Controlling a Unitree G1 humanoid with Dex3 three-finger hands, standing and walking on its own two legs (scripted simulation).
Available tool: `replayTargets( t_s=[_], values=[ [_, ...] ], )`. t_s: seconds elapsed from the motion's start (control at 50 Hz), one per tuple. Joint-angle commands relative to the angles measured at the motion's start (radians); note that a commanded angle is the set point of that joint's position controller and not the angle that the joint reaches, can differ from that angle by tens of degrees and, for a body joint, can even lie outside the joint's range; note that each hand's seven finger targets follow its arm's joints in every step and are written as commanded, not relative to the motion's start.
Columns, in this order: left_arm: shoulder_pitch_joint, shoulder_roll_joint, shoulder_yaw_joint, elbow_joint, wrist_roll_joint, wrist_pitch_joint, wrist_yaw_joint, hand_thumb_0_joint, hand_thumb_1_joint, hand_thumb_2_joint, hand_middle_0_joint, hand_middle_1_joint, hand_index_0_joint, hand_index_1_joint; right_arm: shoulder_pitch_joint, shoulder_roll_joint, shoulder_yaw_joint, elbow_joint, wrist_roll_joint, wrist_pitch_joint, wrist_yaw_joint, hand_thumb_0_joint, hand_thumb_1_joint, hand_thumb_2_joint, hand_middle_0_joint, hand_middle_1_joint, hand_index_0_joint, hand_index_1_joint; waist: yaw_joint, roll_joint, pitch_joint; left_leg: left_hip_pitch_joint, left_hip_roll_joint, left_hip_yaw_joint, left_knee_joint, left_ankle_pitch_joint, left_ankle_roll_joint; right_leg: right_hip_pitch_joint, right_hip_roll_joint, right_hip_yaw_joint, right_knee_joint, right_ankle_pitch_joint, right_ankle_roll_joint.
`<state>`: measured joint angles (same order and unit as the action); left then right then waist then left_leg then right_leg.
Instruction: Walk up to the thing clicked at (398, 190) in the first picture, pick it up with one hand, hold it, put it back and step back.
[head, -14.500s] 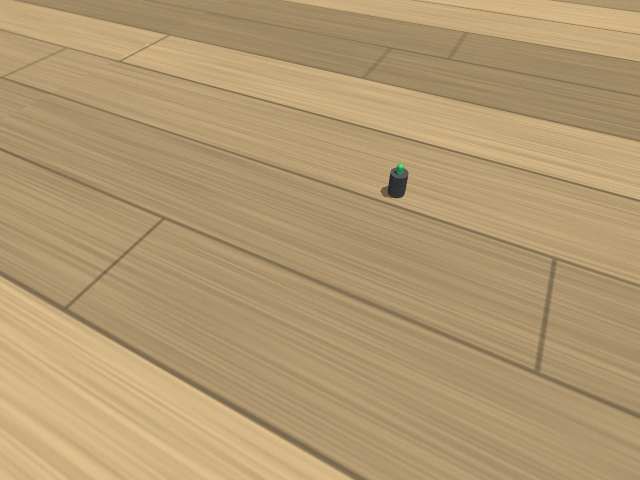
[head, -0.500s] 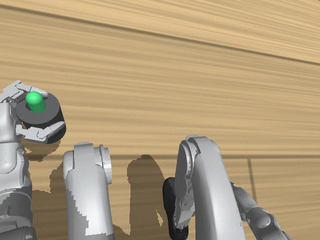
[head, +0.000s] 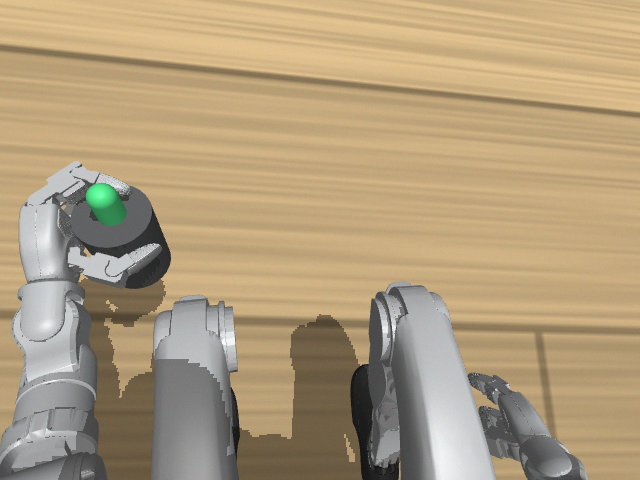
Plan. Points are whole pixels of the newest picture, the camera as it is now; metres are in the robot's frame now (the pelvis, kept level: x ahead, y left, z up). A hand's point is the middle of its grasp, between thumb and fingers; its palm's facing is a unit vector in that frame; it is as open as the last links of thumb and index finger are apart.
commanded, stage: settle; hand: left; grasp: from the side
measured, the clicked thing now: (121, 230) +0.40 +0.23 -0.07
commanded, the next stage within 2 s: lift in 0.62 s
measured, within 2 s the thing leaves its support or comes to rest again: neither
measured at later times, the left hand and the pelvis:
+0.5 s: hand (103, 221) +0.40 +0.23 -0.02, palm faces +0.13 -0.99 -0.07, open 9.2 cm; pelvis +0.00 +0.00 +0.02, yaw +2 degrees
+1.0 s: hand (97, 219) +0.39 +0.23 +0.00, palm faces +0.11 -0.99 -0.05, open 9.3 cm; pelvis +0.00 +0.00 +0.04, yaw +2 degrees
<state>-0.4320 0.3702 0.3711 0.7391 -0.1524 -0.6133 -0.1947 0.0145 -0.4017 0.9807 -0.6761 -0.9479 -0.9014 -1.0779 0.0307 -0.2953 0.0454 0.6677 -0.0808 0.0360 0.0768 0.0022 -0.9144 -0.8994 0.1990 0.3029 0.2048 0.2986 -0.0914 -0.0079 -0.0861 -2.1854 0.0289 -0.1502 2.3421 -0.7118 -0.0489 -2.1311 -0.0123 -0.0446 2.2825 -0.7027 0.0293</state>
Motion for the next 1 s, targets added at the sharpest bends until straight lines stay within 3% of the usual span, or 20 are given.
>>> replayTargets(
  t_s=[0.0,0.04,0.1,0.12,0.14,0.16,0.26,0.36,0.44,0.46,0.5,0.54,0.64,0.7,0.72,0.76,0.8,0.88,0.96,0.98],
  values=[
    [-0.289,0.232,0.075,-0.305,-0.039,-0.106,-0.005,0.0,0.062,1.245,-1.269,-1.384,-1.259,-1.41,0.1,-0.194,-0.087,-0.068,0.004,-0.026,-0.023,0.0,-0.91,-0.904,0.2,0.3,0.199,0.3,0.018,0.176,-0.712,0.465,-0.015,0.097,-0.295,0.156,0.064,0.372,0.033,-0.041,-0.259,0.195,-0.064],
    [-0.331,0.229,0.074,-0.317,-0.041,-0.102,-0.005,0.0,0.072,1.255,-1.28,-1.391,-1.269,-1.417,0.111,-0.193,-0.089,-0.053,0.004,-0.032,-0.027,0.0,-0.909,-0.904,0.2,0.3,0.199,0.3,0.012,0.178,-0.718,0.48,-0.014,0.097,-0.295,0.176,0.064,0.376,0.032,-0.038,-0.262,0.216,-0.064],
    [-0.287,0.218,0.076,-0.283,-0.04,-0.094,-0.009,0.0,0.065,1.264,-1.291,-1.403,-1.28,-1.43,0.111,-0.191,-0.093,-0.06,0.006,-0.038,-0.029,0.0,-0.913,-0.905,0.2,0.3,0.199,0.3,0.02,0.168,-0.702,0.484,-0.014,0.1,-0.312,0.173,0.065,0.382,0.03,-0.037,-0.275,0.207,-0.064],
    [-0.214,0.18,0.057,-0.217,-0.035,-0.085,-0.013,0.0,0.064,1.265,-1.277,-1.395,-1.266,-1.422,0.105,-0.19,-0.095,-0.069,0.008,-0.04,-0.029,0.0,-0.911,-0.905,0.2,0.3,0.199,0.3,0.008,0.133,-0.684,0.467,-0.015,0.103,-0.307,0.171,0.071,0.39,0.029,-0.035,-0.287,0.205,-0.06],
    [-0.297,0.183,0.046,-0.273,-0.036,-0.094,-0.015,0.0,0.09,1.251,-1.271,-1.379,-1.261,-1.404,0.103,-0.192,-0.092,-0.067,0.007,-0.042,-0.029,0.0,-0.907,-0.903,0.2,0.3,0.199,0.3,0.001,0.151,-0.687,0.472,-0.015,0.1,-0.314,0.17,0.069,0.375,0.029,-0.038,-0.279,0.206,-0.064],
    [-0.342,0.229,0.078,-0.327,-0.037,-0.103,-0.012,0.0,0.069,1.256,-1.277,-1.382,-1.265,-1.411,0.112,-0.187,-0.096,-0.06,0.005,-0.044,-0.031,0.0,-0.911,-0.905,0.2,0.3,0.199,0.3,0.018,0.171,-0.724,0.493,-0.014,0.106,-0.312,0.17,0.067,0.389,0.028,-0.03,-0.285,0.207,-0.063],
    [-0.32,0.184,0.062,-0.272,-0.044,-0.092,-0.011,0.0,0.081,1.29,-1.286,-1.397,-1.272,-1.428,0.117,-0.18,-0.095,-0.058,0.009,-0.053,-0.031,0.0,-0.905,-0.904,0.199,0.3,0.199,0.3,0.008,0.158,-0.713,0.509,-0.016,0.103,-0.337,0.169,0.064,0.382,0.026,-0.032,-0.292,0.197,-0.065],
    [-0.311,0.191,0.058,-0.242,-0.031,-0.095,-0.014,0.0,0.059,1.301,-1.293,-1.412,-1.281,-1.443,0.111,-0.179,-0.098,-0.064,0.01,-0.06,-0.034,0.0,-0.908,-0.905,0.199,0.3,0.199,0.3,0.007,0.149,-0.679,0.487,-0.017,0.112,-0.343,0.135,0.068,0.369,0.025,-0.026,-0.309,0.166,-0.066],
    [-0.366,0.226,0.076,-0.298,-0.036,-0.098,-0.019,0.0,0.045,1.305,-1.298,-1.412,-1.285,-1.444,0.128,-0.176,-0.099,-0.054,0.009,-0.061,-0.036,0.0,-0.905,-0.904,0.199,0.3,0.199,0.3,0.022,0.169,-0.746,0.534,-0.019,0.117,-0.355,0.167,0.065,0.408,0.024,-0.017,-0.316,0.19,-0.066],
    [-0.284,0.176,0.057,-0.228,-0.04,-0.089,-0.022,0.0,0.041,1.308,-1.282,-1.404,-1.269,-1.437,0.123,-0.175,-0.097,-0.069,0.013,-0.062,-0.035,0.0,-0.907,-0.905,0.199,0.3,0.199,0.3,0.006,0.145,-0.705,0.507,-0.021,0.114,-0.358,0.157,0.069,0.406,0.022,-0.023,-0.319,0.182,-0.064],
    [-0.301,0.212,0.091,-0.23,-0.044,-0.089,-0.016,0.0,0.085,1.3,-1.273,-1.385,-1.259,-1.417,0.127,-0.178,-0.101,-0.06,0.016,-0.066,-0.037,0.0,-0.904,-0.904,0.199,0.3,0.199,0.3,0.024,0.119,-0.716,0.505,-0.02,0.114,-0.358,0.156,0.072,0.414,0.023,-0.019,-0.328,0.182,-0.063],
    [-0.372,0.224,0.083,-0.291,-0.038,-0.098,-0.013,0.0,0.099,1.3,-1.262,-1.381,-1.249,-1.412,0.135,-0.169,-0.1,-0.059,0.012,-0.065,-0.039,0.0,-0.901,-0.904,0.199,0.3,0.199,0.3,0.012,0.142,-0.744,0.503,-0.021,0.121,-0.351,0.165,0.073,0.444,0.022,-0.007,-0.335,0.194,-0.06],
    [-0.308,0.19,0.076,-0.218,-0.039,-0.085,-0.015,0.0,0.105,1.311,-1.25,-1.379,-1.238,-1.409,0.134,-0.173,-0.1,-0.055,0.016,-0.067,-0.04,0.0,-0.899,-0.904,0.199,0.3,0.199,0.3,0.019,0.144,-0.71,0.53,-0.021,0.113,-0.37,0.182,0.069,0.408,0.022,-0.018,-0.329,0.2,-0.066],
    [-0.328,0.22,0.082,-0.26,-0.028,-0.087,-0.016,0.0,0.106,1.298,-1.235,-1.363,-1.225,-1.392,0.142,-0.177,-0.102,-0.06,0.017,-0.062,-0.041,0.0,-0.897,-0.903,0.199,0.3,0.199,0.3,0.027,0.169,-0.748,0.576,-0.02,0.107,-0.389,0.203,0.063,0.407,0.021,-0.025,-0.323,0.211,-0.072],
    [-0.342,0.209,0.077,-0.25,-0.03,-0.086,-0.019,0.0,0.128,1.218,-1.274,-1.388,-1.299,-1.378,0.139,-0.178,-0.101,-0.057,0.018,-0.061,-0.041,0.0,-0.936,-0.904,0.2,0.3,0.2,0.3,0.022,0.175,-0.732,0.58,-0.02,0.106,-0.395,0.192,0.062,0.391,0.021,-0.027,-0.321,0.201,-0.073],
    [-0.295,0.173,0.065,-0.223,-0.042,-0.08,-0.029,0.0,0.061,1.208,-1.245,-1.385,-1.264,-1.383,0.137,-0.175,-0.103,-0.065,0.021,-0.065,-0.041,0.0,-0.929,-0.904,0.2,0.3,0.2,0.3,0.014,0.146,-0.719,0.559,-0.021,0.108,-0.39,0.185,0.067,0.404,0.021,-0.025,-0.334,0.201,-0.07],
    [-0.328,0.206,0.082,-0.292,-0.052,-0.087,-0.035,0.0,0.047,1.2,-1.245,-1.383,-1.264,-1.38,0.145,-0.172,-0.104,-0.068,0.023,-0.071,-0.043,0.0,-0.93,-0.904,0.2,0.3,0.2,0.3,0.025,0.141,-0.755,0.544,-0.023,0.12,-0.383,0.179,0.072,0.453,0.02,-0.013,-0.35,0.2,-0.066],
    [-0.253,0.196,0.065,-0.295,-0.064,-0.065,-0.052,0.0,0.094,1.209,-1.244,-1.38,-1.264,-1.377,0.138,-0.178,-0.11,-0.094,0.037,-0.08,-0.051,0.0,-0.924,-0.903,0.2,0.3,0.2,0.3,0.022,0.14,-0.74,0.569,-0.021,0.117,-0.414,0.163,0.072,0.451,0.021,-0.013,-0.372,0.182,-0.069],
    [-0.265,0.21,0.075,-0.435,-0.078,-0.046,-0.039,0.0,0.091,1.205,-1.238,-1.381,-1.26,-1.376,0.157,-0.167,-0.114,-0.098,0.042,-0.087,-0.056,0.0,-0.921,-0.902,0.2,0.3,0.2,0.3,0.032,0.146,-0.811,0.618,-0.018,0.12,-0.427,0.211,0.077,0.526,0.02,0.01,-0.409,0.228,-0.063],
    [-0.213,0.159,0.039,-0.394,-0.082,-0.029,-0.039,0.0,0.084,1.206,-1.239,-1.381,-1.262,-1.375,0.142,-0.165,-0.109,-0.112,0.05,-0.089,-0.058,0.0,-0.92,-0.901,0.2,0.3,0.2,0.3,0.024,0.141,-0.756,0.608,-0.019,0.113,-0.45,0.193,0.075,0.491,0.02,-0.001,-0.412,0.208,-0.068]
  ],
)
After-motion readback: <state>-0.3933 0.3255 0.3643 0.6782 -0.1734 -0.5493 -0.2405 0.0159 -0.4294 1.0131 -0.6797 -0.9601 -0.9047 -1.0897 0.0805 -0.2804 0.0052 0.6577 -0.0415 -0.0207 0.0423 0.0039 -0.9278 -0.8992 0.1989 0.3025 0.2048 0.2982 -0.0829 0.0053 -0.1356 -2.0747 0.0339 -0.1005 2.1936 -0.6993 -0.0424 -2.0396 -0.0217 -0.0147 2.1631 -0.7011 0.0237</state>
